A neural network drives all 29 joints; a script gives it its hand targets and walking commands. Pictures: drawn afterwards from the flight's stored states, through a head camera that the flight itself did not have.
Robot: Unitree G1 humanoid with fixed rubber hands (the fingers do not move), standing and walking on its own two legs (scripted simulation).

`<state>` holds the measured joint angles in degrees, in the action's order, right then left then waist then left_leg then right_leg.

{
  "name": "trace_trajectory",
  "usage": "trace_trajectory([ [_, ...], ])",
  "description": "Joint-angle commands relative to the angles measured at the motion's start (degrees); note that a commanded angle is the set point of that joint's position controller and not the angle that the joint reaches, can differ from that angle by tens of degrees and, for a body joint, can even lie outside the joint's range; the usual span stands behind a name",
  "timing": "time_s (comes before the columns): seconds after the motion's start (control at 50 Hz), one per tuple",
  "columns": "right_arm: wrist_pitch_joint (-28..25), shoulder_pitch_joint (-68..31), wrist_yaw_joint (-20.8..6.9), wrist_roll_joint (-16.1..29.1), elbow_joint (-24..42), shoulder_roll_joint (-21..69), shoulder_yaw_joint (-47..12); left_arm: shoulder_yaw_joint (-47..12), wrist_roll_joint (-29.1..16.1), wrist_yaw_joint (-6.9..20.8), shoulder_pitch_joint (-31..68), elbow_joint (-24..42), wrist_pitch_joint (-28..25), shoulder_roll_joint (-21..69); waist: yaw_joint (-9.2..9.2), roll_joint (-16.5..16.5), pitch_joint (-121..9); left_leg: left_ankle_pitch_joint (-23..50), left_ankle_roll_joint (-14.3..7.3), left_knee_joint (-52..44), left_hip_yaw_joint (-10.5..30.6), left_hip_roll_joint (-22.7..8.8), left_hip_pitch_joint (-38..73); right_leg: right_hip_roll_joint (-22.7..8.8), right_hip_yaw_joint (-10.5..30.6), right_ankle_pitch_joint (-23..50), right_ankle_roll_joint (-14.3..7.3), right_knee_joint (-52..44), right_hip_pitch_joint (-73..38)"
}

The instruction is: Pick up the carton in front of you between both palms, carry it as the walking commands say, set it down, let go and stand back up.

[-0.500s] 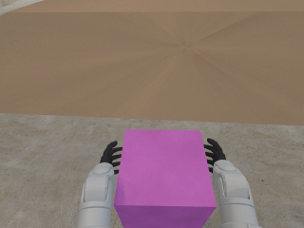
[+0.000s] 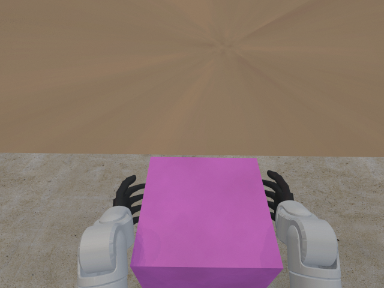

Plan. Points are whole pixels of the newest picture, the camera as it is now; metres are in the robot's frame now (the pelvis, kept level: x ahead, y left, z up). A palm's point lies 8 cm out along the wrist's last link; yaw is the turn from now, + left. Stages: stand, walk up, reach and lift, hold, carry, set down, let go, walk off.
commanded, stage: carry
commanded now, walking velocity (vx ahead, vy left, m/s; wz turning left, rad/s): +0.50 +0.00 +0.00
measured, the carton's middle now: (202, 234) +0.25 +0.01 +0.01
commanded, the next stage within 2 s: none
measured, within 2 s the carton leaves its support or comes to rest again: neither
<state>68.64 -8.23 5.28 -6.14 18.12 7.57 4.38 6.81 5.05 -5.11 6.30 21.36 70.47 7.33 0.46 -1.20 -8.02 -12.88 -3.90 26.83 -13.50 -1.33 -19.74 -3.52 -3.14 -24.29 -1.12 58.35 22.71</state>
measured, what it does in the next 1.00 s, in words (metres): walks ahead: right foot, then left foot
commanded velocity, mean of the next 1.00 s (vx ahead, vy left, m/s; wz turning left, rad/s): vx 0.50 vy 0.00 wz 0.00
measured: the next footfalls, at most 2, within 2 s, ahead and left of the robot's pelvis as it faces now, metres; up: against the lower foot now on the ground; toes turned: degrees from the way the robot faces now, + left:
right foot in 0.32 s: +0.36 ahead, -0.13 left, +0.00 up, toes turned -11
left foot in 0.78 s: +0.69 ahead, +0.08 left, +0.00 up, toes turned +13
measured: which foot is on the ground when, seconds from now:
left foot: down 0.00-0.34, up 0.36-0.76, down 0.78-1.00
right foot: up 0.00-0.30, down 0.32-0.78, up 0.80-1.00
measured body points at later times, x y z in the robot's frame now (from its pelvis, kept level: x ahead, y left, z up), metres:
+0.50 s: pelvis +0.31 -0.05 +0.01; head +0.34 -0.06 +0.46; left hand +0.57 +0.12 +0.06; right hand +0.60 -0.18 +0.05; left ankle +0.24 +0.09 -0.65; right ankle +0.32 -0.12 -0.74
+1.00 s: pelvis +0.64 +0.01 +0.01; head +0.67 +0.02 +0.46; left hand +0.93 +0.15 +0.08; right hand +0.92 -0.15 +0.08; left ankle +0.65 +0.07 -0.74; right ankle +0.62 -0.12 -0.66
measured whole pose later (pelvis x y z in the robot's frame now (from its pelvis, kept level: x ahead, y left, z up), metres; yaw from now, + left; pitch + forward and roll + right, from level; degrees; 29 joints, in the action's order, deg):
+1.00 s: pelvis +0.64 +0.01 +0.01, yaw -1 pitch +5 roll -1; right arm 68.2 -8.2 5.1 -5.5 21.5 7.6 6.0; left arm 5.0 6.3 -4.7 7.8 22.9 69.9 7.5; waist -1.5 -0.1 -2.6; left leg -10.7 -4.5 19.8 -14.6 -1.9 -14.3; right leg -4.9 -5.4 -15.7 -0.9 59.0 30.8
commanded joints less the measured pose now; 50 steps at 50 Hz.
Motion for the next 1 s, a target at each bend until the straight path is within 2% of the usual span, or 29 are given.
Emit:
trace_trajectory([
  [0.0, 1.44, -29.28, -12.86, 23.05, 5.92, 49.66, -37.93, -41.65, -24.62, 14.87, 33.53, 4.53, 0.52, 47.73, -1.45, 3.19, -8.86, -8.13, -5.35, -18.98, 25.95, -20.04, 20.73, -4.91, 1.66, 5.13, -0.15, 2.00, 18.93],
  [0.02, 1.75, -29.08, -13.05, 23.58, 5.53, 49.63, -38.10, -41.25, -23.89, 14.56, 32.49, 3.42, 0.62, 47.87, -1.52, 4.56, -8.57, -4.61, -4.55, -19.55, 21.65, -18.33, 19.81, -4.11, 0.05, 7.26, 0.48, -1.82, 17.16],
  [0.06, 2.34, -27.92, -13.65, 24.28, 3.87, 49.66, -38.25, -40.53, -22.11, 13.85, 30.02, 0.93, 0.75, 48.49, -1.54, 6.70, -8.40, 0.27, -4.09, -19.70, 16.97, -16.47, 20.45, -3.01, -1.97, 10.26, 1.48, -8.80, 15.75],
  [0.14, 2.57, -27.06, -15.01, 24.87, 1.58, 49.89, -38.28, -39.70, -19.56, 12.89, 27.44, -1.60, 0.44, 49.71, -1.61, 8.96, -5.93, 12.29, -2.96, -17.52, 9.82, -13.61, 21.38, -0.50, -6.40, 16.04, 1.64, -22.47, 12.64],
  [0.2, 2.00, -26.80, -15.44, 24.29, 1.67, 50.61, -38.20, -40.09, -19.48, 12.95, 28.24, -0.34, -0.09, 50.74, -1.74, 10.89, -3.61, 15.72, -2.00, -15.94, 7.12, -13.02, 21.01, 0.47, -8.75, 19.49, 1.04, -27.64, 8.70],
  [0.24, 1.57, -26.02, -15.48, 23.61, 2.12, 50.92, -38.44, -40.26, -19.53, 13.23, 28.02, 0.56, -0.40, 51.09, -1.58, 10.91, -3.50, 18.77, -1.07, -12.26, 5.42, -13.06, 21.03, 1.08, -10.20, 19.77, 0.15, -30.15, 3.54],
  [0.28, 1.33, -24.90, -15.44, 23.04, 2.67, 51.04, -38.83, -40.16, -19.58, 13.63, 26.18, 0.06, -0.77, 51.29, -0.43, 7.56, -7.68, 26.09, 1.36, 2.43, -0.11, -9.95, 15.63, 4.71, -14.46, 16.12, -0.57, -33.20, -13.19],
  [0.3, 1.20, -25.26, -15.38, 22.94, 2.97, 49.84, -38.99, -40.18, -19.66, 13.79, 25.51, -0.28, -0.98, 51.00, 0.81, 4.11, -12.02, 18.45, 3.10, 13.94, -0.30, -8.50, 7.54, -0.58, -7.39, 12.15, -1.12, -33.03, -25.51],
  [0.32, 1.43, -26.52, -15.25, 23.14, 4.35, 49.99, -39.79, -39.61, -19.01, 14.04, 25.48, -0.77, -1.45, 49.52, 1.41, -10.06, -17.40, 3.95, 6.26, 33.43, 1.30, -2.82, -8.41, -17.86, 21.07, -1.93, -8.51, -40.14, -37.52],
  [0.34, 1.26, -27.24, -15.32, 23.18, 4.81, 49.45, -40.00, -40.04, -19.36, 14.21, 24.88, -1.73, -1.98, 50.90, 1.16, -16.10, -16.01, -14.19, 5.49, 42.82, 7.18, 1.35, -20.29, -22.32, 34.15, 3.74, -12.97, -47.01, -39.62],
  [0.36, 0.61, -27.92, -15.40, 23.41, 3.99, 51.20, -40.49, -40.75, -20.39, 14.40, 26.37, -0.13, -2.43, 52.44, 0.84, -11.62, -15.23, -13.58, 3.60, 47.95, 11.73, -2.73, -22.61, -21.60, 28.12, 11.65, -12.26, -45.16, -38.21],
  [0.38, -0.22, -28.01, -15.49, 23.37, 4.43, 52.47, -40.66, -41.60, -21.00, 14.59, 27.29, 0.51, -3.05, 54.37, 0.78, -6.88, -15.31, -11.18, 2.54, 48.36, 12.85, -4.87, -22.61, -19.71, 22.79, 18.64, -10.84, -43.47, -35.05],
  [0.4, -0.92, -27.66, -15.44, 23.44, 4.09, 54.26, -40.98, -42.31, -21.51, 14.70, 28.65, 1.58, -3.66, 55.61, 0.43, -1.95, -14.51, -7.16, 2.22, 44.94, 13.48, -6.73, -21.14, -18.31, 17.64, 21.96, -8.76, -43.63, -31.32],
  [0.42, -1.64, -26.62, -15.30, 23.40, 4.10, 55.33, -41.23, -42.87, -22.06, 14.81, 29.15, 2.46, -4.16, 56.31, 0.16, -1.49, -14.23, -4.60, 2.49, 41.07, 13.39, -7.59, -18.97, -16.88, 12.90, 23.20, -6.84, -44.69, -28.49],
  [0.44, -2.28, -25.41, -15.06, 23.03, 4.15, 56.01, -41.41, -43.32, -22.52, 14.98, 28.88, 3.08, -4.61, 56.70, 0.17, -2.92, -14.51, -2.87, 2.82, 38.24, 11.96, -6.94, -17.24, -15.64, 9.24, 24.13, -5.78, -45.28, -27.56],
  [0.48, -3.34, -22.00, -14.46, 21.77, 3.63, 56.48, -41.48, -43.87, -22.94, 15.48, 26.65, 3.47, -5.12, 56.29, 0.34, -5.04, -13.89, -1.11, 3.48, 32.64, 9.67, -5.91, -16.98, -14.06, 4.75, 25.89, -5.62, -46.27, -27.71],
  [0.58, -3.91, -19.10, -13.46, 20.54, 5.53, 54.68, -41.80, -43.76, -22.89, 16.28, 23.07, 4.84, -5.19, 52.71, 0.49, -6.71, -8.01, 5.67, 4.42, 15.36, 4.76, -4.33, -18.53, -11.13, -2.39, 31.32, -5.59, -47.19, -28.89],
  [0.68, -1.25, -20.74, -13.54, 22.12, 9.59, 49.54, -41.25, -42.02, -21.52, 15.18, 22.26, 7.05, -3.18, 47.77, 0.66, -8.10, -2.73, 11.46, 2.46, 3.45, 1.00, -2.37, -12.06, -10.37, -6.05, 35.80, -4.64, -46.40, -28.16],
  [0.72, 0.05, -20.80, -13.80, 22.44, 9.26, 47.64, -40.32, -41.42, -20.98, 14.67, 22.42, 7.15, -2.00, 46.06, 0.23, -7.86, -3.75, 10.69, 1.57, 1.20, -0.78, -0.88, -4.82, -10.05, -8.35, 42.98, -3.30, -39.98, -28.11],
  [0.74, 0.60, -20.19, -13.93, 22.37, 8.44, 46.91, -39.63, -41.27, -20.89, 14.47, 23.00, 7.26, -1.37, 45.23, -0.63, -6.17, -5.99, 8.98, 1.65, -1.10, -3.46, 1.65, 3.64, -8.08, -11.34, 45.24, -2.03, -32.10, -25.76],
  [0.76, 1.12, -19.80, -14.10, 22.25, 7.58, 46.00, -38.84, -41.09, -20.73, 14.29, 23.44, 7.25, -0.74, 44.29, -1.48, -3.19, -9.24, 4.54, 1.54, -0.51, -1.88, 1.02, 15.55, -6.12, -11.75, 40.61, -0.80, -22.27, -18.93],
  [0.78, 1.60, -19.86, -14.23, 21.90, 6.95, 44.82, -38.08, -41.08, -20.76, 14.19, 24.78, 7.39, -0.06, 43.40, -2.47, 5.83, -12.62, -4.68, -1.12, -5.18, 16.87, -11.62, 25.38, -3.25, -10.74, 25.54, 1.43, -7.81, -7.67],
  [0.8, 1.42, -20.46, -14.56, 21.90, 4.85, 45.07, -37.54, -41.83, -21.07, 14.03, 25.73, 8.09, 0.61, 43.80, -2.16, 20.43, -15.57, -7.32, -9.39, -12.05, 41.16, -23.99, 37.43, 4.36, -6.84, 0.20, 3.16, 8.08, 11.28],
  [0.82, 1.42, -20.15, -14.69, 22.62, 4.58, 46.90, -37.79, -41.75, -20.96, 14.10, 26.65, 6.95, 0.69, 44.48, -1.94, 17.89, -14.47, 1.15, -9.99, -14.44, 41.79, -24.35, 35.37, 2.23, 0.28, -3.11, 1.57, 15.85, 15.54],
  [0.84, 1.14, -21.36, -14.77, 22.95, 5.08, 49.03, -38.10, -42.02, -21.26, 14.28, 27.77, 6.60, 0.35, 46.36, -2.02, 14.11, -14.21, 9.53, -9.22, -12.65, 35.45, -22.32, 32.72, 0.00, 2.13, -1.42, 0.08, 17.84, 16.45],
  [0.86, 0.83, -22.78, -14.84, 23.29, 5.73, 50.97, -38.57, -42.25, -21.54, 14.43, 28.54, 6.34, -0.15, 48.65, -1.83, 7.06, -14.22, 13.19, -7.53, -11.66, 29.82, -21.07, 29.90, -2.35, 3.00, 2.01, -0.72, 15.59, 16.23],
  [0.88, 0.49, -24.46, -14.88, 23.75, 6.65, 52.40, -39.32, -42.37, -21.79, 14.50, 28.65, 5.98, -0.67, 50.54, -1.54, 3.75, -13.34, 15.53, -5.82, -12.63, 25.23, -20.03, 25.92, -3.92, 3.20, 5.16, -0.87, 11.31, 14.31],
  [0.92, -0.03, -25.48, -15.03, 24.32, 7.65, 53.71, -39.89, -42.65, -21.65, 14.30, 28.06, 5.73, -1.48, 52.53, -1.27, 4.92, -13.59, 12.99, -3.95, -14.71, 19.13, -17.96, 23.01, -3.75, 1.42, 8.47, -0.55, 4.73, 11.55],
  [0.98, -0.08, -24.36, -15.46, 24.71, 8.66, 52.47, -40.07, -42.55, -20.20, 13.48, 25.49, 5.19, -2.28, 52.62, -1.30, 6.84, -11.51, 12.60, -4.05, -16.79, 13.63, -16.22, 23.45, -2.84, -1.69, 11.62, 0.71, -4.82, 12.88],
])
